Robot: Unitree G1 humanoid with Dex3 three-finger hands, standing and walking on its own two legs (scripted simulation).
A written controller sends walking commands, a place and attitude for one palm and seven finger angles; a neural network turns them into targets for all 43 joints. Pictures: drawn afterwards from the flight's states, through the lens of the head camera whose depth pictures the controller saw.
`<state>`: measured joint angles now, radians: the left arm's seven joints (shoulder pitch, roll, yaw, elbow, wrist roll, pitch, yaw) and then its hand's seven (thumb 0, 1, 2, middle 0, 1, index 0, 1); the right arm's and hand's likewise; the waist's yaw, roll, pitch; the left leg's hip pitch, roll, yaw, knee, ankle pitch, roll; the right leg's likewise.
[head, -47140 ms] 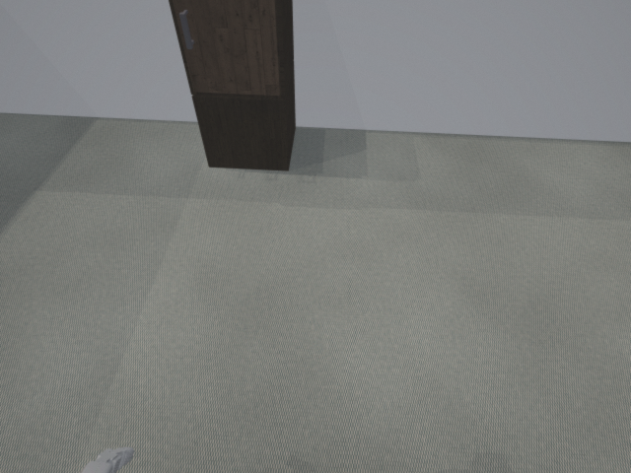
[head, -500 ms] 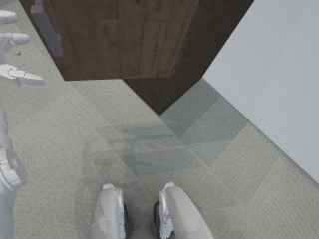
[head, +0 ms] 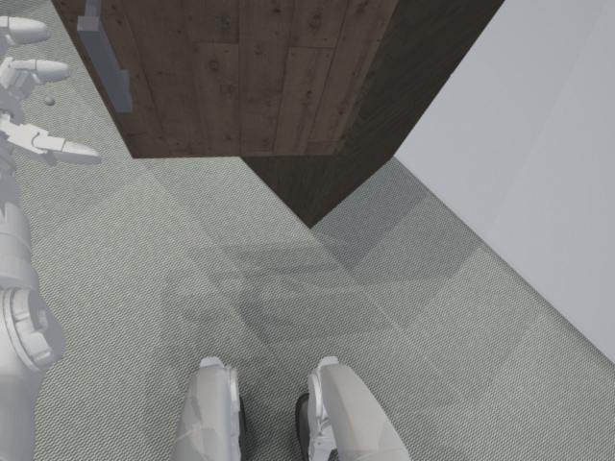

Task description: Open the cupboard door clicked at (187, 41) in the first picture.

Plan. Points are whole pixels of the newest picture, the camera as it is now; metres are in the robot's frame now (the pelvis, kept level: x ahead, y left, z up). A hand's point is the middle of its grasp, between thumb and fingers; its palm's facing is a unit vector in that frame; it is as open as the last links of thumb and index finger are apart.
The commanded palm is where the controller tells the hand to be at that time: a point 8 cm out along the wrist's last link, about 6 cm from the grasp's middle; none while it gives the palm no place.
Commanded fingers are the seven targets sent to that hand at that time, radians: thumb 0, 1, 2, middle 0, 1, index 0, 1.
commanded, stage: slide the fingers in behind the handle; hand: left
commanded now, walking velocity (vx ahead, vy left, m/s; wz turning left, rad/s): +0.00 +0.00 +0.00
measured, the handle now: (109, 57) +0.57 +0.21 +0.06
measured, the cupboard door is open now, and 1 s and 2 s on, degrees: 53 52 52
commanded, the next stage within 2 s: close the thumb around the handle in 1.70 s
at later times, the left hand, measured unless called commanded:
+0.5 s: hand (83, 105) +0.52 +0.23 +0.04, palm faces +0.07 -1.00 -0.02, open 14.0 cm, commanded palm +0.51 +0.26 +0.04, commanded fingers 0.00 -0.50 0.30 -0.30 -1.20 -0.30 -1.20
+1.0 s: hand (107, 100) +0.53 +0.21 +0.04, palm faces +0.07 -1.00 -0.02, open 14.0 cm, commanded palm +0.51 +0.22 +0.04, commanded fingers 0.00 -0.50 0.30 -0.30 -1.20 -0.30 -1.20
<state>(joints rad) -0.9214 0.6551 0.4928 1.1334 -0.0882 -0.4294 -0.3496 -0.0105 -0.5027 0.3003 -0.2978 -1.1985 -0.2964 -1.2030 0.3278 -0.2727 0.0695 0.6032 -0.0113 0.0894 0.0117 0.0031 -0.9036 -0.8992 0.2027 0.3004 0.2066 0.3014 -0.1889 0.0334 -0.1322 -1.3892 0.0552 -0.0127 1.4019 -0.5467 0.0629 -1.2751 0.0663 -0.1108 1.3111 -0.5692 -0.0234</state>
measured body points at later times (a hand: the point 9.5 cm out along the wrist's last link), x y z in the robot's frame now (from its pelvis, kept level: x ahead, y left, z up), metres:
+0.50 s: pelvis +0.00 +0.00 +0.00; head +0.17 +0.04 +0.41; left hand +0.51 +0.29 +0.04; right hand +0.02 -0.27 -0.10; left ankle +0.04 +0.08 -0.59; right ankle +0.02 -0.12 -0.59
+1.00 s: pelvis +0.00 -0.01 +0.00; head +0.18 +0.04 +0.41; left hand +0.52 +0.26 +0.04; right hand +0.02 -0.27 -0.10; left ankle +0.04 +0.08 -0.59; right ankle +0.02 -0.12 -0.59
